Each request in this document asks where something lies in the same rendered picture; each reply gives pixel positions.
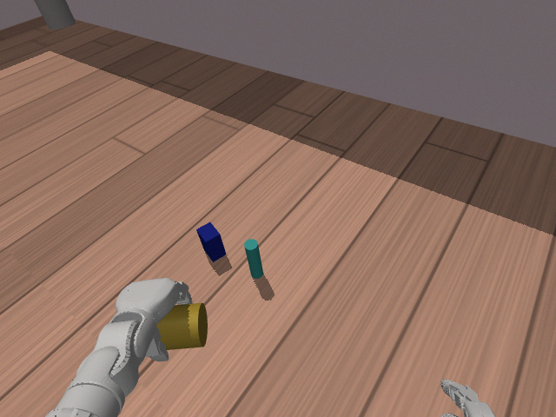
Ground left robot hand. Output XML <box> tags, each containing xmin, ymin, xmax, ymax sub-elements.
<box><xmin>116</xmin><ymin>278</ymin><xmax>193</xmax><ymax>361</ymax></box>

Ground left robot arm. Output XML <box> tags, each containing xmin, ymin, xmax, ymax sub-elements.
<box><xmin>45</xmin><ymin>308</ymin><xmax>156</xmax><ymax>417</ymax></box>

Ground right robot hand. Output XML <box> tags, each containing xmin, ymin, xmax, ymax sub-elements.
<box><xmin>440</xmin><ymin>380</ymin><xmax>496</xmax><ymax>417</ymax></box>

